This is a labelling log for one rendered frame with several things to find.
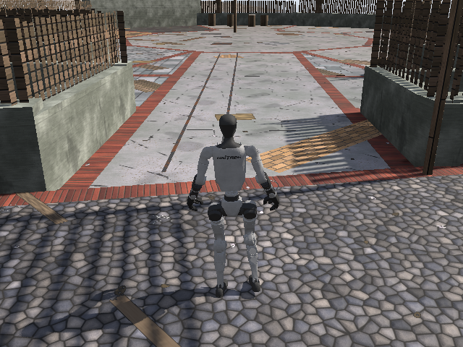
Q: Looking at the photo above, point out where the robot right forearm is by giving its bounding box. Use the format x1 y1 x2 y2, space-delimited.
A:
260 172 276 198

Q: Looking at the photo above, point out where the robot foot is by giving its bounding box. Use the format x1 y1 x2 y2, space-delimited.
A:
216 279 228 298
249 275 260 292

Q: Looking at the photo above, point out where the robot left forearm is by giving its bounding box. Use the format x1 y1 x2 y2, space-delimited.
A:
189 174 202 200

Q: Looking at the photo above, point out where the right robot upper arm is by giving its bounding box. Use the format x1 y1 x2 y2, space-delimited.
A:
244 145 267 184

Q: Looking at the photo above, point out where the left robot upper arm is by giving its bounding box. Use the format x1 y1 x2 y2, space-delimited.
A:
195 146 214 185

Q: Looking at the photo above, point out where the robot right hand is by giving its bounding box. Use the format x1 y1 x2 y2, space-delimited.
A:
263 193 280 211

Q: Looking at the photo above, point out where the robot right foot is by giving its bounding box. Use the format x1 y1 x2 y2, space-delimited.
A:
249 275 260 292

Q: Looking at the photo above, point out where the robot left hand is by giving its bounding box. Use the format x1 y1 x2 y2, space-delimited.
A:
187 196 203 211

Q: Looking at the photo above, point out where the robot left foot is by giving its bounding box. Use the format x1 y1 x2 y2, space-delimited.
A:
216 279 228 298

